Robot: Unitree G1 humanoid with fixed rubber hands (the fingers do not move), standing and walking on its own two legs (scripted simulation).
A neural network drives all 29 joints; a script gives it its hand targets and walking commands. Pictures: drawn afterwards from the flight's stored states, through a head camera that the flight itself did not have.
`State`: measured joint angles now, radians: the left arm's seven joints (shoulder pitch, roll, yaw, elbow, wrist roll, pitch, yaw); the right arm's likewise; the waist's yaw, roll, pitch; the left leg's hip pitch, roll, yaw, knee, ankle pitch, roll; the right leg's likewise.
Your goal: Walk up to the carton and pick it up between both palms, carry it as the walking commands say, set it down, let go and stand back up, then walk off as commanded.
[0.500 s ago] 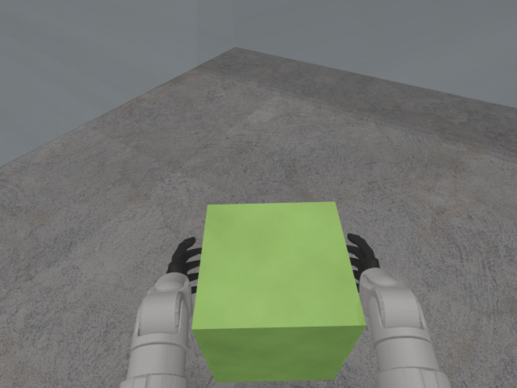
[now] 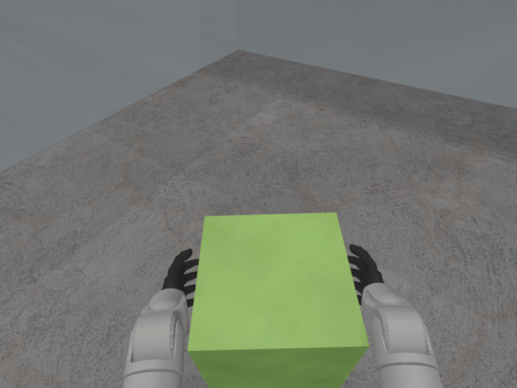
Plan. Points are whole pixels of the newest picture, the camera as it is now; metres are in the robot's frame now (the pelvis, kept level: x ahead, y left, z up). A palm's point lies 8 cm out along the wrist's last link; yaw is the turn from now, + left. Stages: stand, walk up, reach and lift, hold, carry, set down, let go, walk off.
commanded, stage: hold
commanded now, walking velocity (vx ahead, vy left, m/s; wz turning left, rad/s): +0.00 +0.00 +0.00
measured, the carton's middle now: (272, 308) +0.26 +0.00 -0.02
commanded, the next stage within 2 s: carry in 1.12 s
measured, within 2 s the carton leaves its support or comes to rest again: neither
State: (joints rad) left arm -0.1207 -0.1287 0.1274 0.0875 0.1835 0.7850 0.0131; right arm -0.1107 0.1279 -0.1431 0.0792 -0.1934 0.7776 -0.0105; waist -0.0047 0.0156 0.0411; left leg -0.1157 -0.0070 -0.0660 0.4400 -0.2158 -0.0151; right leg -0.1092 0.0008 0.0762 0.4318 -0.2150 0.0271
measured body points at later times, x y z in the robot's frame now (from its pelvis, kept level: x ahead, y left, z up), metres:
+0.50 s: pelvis -0.01 +0.00 +0.00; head -0.04 +0.00 +0.45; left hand +0.27 +0.15 +0.02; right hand +0.27 -0.15 +0.02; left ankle +0.02 +0.13 -0.74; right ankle +0.02 -0.14 -0.74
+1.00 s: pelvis +0.00 +0.00 +0.00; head -0.03 +0.00 +0.45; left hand +0.27 +0.15 +0.02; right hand +0.27 -0.15 +0.02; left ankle +0.02 +0.13 -0.74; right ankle +0.02 -0.14 -0.74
